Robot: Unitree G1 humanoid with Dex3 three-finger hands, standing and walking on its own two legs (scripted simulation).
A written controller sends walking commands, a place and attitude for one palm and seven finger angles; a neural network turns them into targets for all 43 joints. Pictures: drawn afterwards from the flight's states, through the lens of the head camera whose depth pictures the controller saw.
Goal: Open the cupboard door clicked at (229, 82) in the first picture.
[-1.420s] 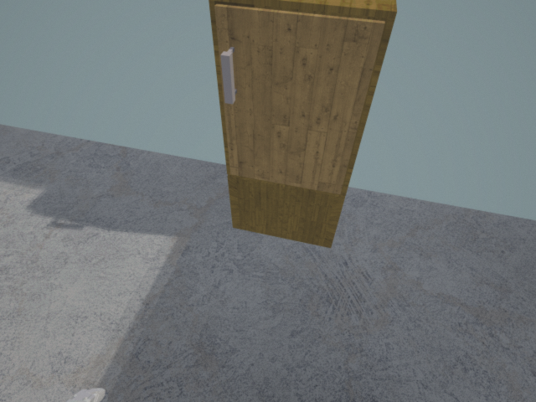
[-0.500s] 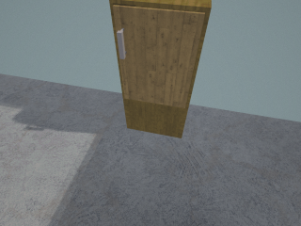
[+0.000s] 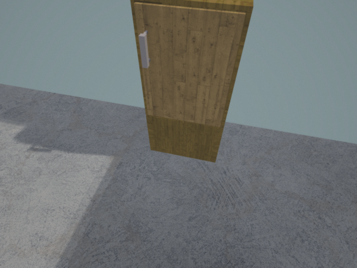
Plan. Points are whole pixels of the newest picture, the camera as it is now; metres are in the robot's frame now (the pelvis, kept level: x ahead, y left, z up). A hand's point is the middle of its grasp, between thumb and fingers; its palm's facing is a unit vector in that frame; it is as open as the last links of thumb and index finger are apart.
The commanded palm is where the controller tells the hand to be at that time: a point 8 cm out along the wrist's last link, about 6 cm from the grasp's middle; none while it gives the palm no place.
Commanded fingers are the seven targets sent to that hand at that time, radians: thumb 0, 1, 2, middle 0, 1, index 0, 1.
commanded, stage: look at it before walking up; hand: left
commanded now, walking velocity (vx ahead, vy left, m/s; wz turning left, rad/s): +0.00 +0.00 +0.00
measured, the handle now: (145, 49) +0.95 +0.20 +0.02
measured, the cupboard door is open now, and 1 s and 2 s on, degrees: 0 0 0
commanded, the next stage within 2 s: turn to face it in 0.02 s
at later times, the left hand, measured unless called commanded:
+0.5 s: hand out of the picture +0.07 +0.22 -0.17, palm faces -0.09 -0.95 -0.29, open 7.4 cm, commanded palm none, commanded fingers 0.00 0.90 0.90 -0.20 -0.30 -0.20 -0.30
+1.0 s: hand out of the picture +0.12 +0.21 -0.18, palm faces -0.13 -0.97 -0.19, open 7.4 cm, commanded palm none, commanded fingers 0.00 0.90 0.90 -0.20 -0.30 -0.20 -0.30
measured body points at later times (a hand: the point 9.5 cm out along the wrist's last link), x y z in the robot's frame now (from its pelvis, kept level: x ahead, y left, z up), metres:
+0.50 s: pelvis -0.01 +0.00 -0.01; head +0.00 +0.00 +0.44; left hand +0.07 +0.27 -0.15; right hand +0.05 -0.27 -0.15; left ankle +0.00 +0.13 -0.75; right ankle +0.00 -0.11 -0.75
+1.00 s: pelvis +0.06 +0.03 +0.00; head +0.07 +0.04 +0.45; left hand +0.13 +0.26 -0.16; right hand -0.09 -0.15 -0.15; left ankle -0.01 +0.13 -0.75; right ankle +0.08 -0.09 -0.69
